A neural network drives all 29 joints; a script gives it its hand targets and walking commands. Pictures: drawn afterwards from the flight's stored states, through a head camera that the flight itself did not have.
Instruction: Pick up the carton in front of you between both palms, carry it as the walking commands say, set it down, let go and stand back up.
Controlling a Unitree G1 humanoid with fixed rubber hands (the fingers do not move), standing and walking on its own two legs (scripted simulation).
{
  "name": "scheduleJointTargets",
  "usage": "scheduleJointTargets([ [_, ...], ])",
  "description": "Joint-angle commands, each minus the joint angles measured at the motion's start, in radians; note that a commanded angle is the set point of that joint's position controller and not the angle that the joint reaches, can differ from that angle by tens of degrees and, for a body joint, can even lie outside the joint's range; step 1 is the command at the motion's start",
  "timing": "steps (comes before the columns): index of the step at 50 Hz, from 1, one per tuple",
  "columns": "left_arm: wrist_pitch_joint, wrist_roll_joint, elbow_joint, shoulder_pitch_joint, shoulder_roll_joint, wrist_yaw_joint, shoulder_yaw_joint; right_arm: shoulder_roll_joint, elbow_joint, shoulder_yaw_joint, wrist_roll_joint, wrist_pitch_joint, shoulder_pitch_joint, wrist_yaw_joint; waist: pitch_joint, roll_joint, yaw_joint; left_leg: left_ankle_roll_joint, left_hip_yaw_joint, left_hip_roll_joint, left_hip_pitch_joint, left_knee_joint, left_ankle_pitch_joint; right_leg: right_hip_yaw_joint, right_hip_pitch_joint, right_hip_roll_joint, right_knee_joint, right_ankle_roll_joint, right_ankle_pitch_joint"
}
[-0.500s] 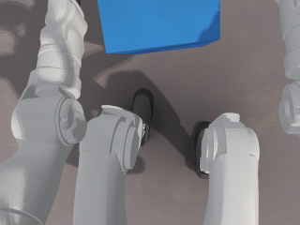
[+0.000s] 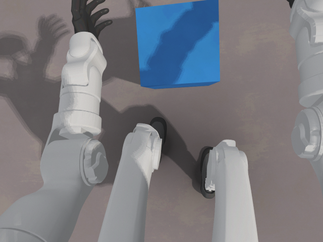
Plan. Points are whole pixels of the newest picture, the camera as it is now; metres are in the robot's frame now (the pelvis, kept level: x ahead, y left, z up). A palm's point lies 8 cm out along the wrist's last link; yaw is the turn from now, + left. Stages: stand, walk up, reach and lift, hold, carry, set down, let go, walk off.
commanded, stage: set down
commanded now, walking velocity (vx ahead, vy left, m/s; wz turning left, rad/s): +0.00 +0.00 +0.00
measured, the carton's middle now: (179, 54) +0.52 +0.07 -0.38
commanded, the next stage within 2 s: let go in 0.38 s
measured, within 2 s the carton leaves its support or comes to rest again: neither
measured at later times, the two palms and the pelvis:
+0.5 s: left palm (29, 7) +0.47 +0.24 +0.03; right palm out of the picture +0.58 -0.15 +0.04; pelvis +0.03 +0.00 +0.13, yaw -1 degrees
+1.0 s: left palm out of the picture +0.33 +0.26 +0.15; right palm out of the picture +0.41 -0.17 +0.14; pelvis +0.09 +0.02 +0.24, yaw +0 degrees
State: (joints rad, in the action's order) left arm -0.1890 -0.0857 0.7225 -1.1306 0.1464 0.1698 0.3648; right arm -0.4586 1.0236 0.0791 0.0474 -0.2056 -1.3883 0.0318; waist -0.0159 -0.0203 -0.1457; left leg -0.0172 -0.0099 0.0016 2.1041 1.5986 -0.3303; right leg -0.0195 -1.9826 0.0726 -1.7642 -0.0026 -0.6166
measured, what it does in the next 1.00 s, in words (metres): rises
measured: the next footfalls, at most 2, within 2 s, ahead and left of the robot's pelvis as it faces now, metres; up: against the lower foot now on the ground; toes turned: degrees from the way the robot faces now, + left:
none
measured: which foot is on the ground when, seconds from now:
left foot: down 0.00-1.00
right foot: down 0.00-1.00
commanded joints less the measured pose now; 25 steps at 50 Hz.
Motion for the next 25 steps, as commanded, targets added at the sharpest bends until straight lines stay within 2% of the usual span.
scheduleJointTargets([
  [1, 0.006, -0.001, -0.158, -0.162, 0.116, -0.004, 0.010, -0.110, -0.157, 0.021, -0.009, 0.007, -0.287, 0.006, 1.191, -0.159, -0.039, -0.027, 0.087, -0.059, -0.944, -0.081, 0.371, 0.038, 0.417, 0.023, 0.295, 0.014, 0.304],
  [8, -0.006, 0.011, -0.184, -0.098, 0.080, -0.016, 0.009, -0.101, -0.155, 0.052, -0.035, 0.002, -0.220, 0.026, 1.152, -0.142, -0.027, -0.031, 0.085, -0.058, -1.038, -0.216, 0.401, 0.034, 0.491, 0.029, 0.428, 0.019, 0.341],
  [19, 0.009, 0.078, -0.176, -0.010, 0.029, -0.038, 0.041, -0.067, -0.103, 0.092, -0.076, 0.028, -0.131, 0.059, 1.041, -0.118, -0.035, -0.031, 0.069, -0.045, -1.200, -0.429, 0.437, 0.016, 0.593, 0.022, 0.645, 0.027, 0.375],
  [25, 0.036, 0.138, -0.200, 0.144, 0.017, -0.088, 0.033, 0.004, -0.153, 0.151, -0.136, 0.049, 0.043, 0.029, 1.101, -0.105, -0.011, -0.018, 0.066, -0.045, -1.341, -0.521, 0.540, 0.015, 0.737, 0.025, 0.752, 0.037, 0.509],
])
